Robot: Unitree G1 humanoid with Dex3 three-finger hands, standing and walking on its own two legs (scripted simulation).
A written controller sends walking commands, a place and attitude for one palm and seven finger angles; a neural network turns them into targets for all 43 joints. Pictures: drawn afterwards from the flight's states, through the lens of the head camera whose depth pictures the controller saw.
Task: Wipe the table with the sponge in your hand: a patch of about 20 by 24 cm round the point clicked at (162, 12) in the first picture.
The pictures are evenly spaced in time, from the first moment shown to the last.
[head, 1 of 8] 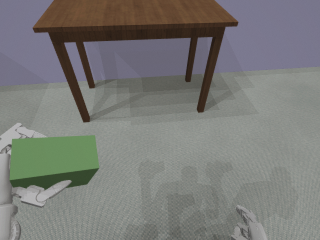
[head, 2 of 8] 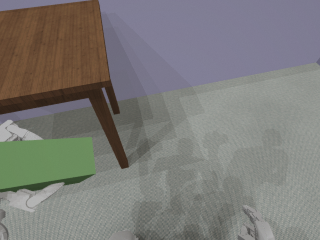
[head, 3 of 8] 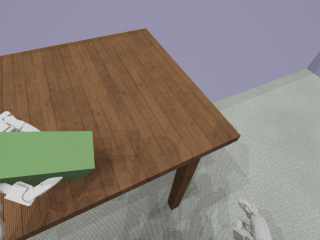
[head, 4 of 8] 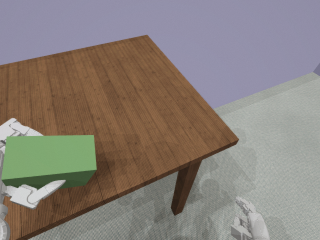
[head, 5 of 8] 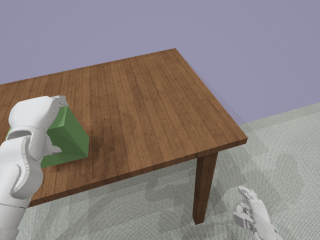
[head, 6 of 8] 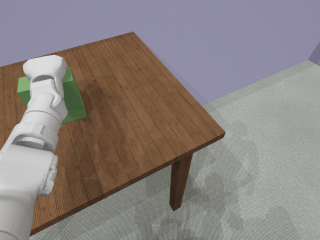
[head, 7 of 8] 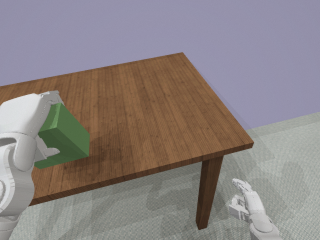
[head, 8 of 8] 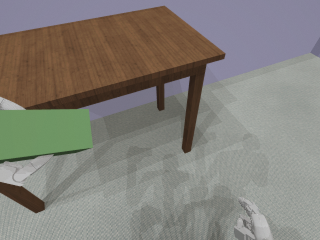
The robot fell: no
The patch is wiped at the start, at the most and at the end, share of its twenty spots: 0.00 1.00 1.00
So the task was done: yes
